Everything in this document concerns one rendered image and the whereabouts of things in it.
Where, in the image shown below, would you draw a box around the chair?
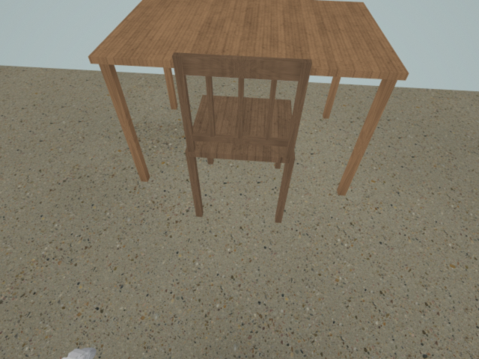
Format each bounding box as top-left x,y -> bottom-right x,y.
172,52 -> 312,223

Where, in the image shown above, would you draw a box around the table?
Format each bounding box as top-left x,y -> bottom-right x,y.
88,0 -> 409,196

